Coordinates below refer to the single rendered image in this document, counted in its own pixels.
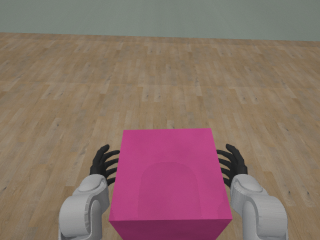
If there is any carton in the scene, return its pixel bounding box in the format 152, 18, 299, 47
108, 128, 233, 240

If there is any left robot forearm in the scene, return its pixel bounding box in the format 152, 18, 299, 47
58, 174, 110, 240

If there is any right robot forearm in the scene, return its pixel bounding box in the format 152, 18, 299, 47
230, 174, 289, 240

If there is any robot right hand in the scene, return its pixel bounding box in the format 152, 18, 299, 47
216, 144, 248, 189

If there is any robot left hand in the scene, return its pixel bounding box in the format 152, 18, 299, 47
89, 144, 120, 186

